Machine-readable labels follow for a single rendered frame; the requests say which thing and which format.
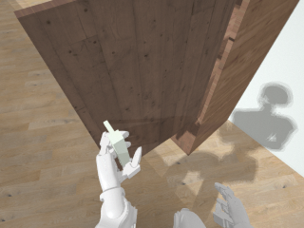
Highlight left robot hand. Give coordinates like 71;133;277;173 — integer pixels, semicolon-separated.
96;130;143;191

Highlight handle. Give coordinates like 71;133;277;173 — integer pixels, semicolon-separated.
104;120;130;166

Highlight cupboard door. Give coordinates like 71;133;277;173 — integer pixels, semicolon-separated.
14;0;237;171

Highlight left robot forearm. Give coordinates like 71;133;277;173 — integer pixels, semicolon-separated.
95;186;131;228

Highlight right robot hand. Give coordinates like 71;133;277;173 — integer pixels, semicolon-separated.
213;182;251;228

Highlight robot left thigh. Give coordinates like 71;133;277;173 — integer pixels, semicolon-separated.
124;205;138;228

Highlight robot thigh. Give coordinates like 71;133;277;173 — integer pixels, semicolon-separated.
173;210;206;228
124;205;138;228

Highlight robot right thigh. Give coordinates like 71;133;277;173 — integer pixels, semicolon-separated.
173;210;206;228

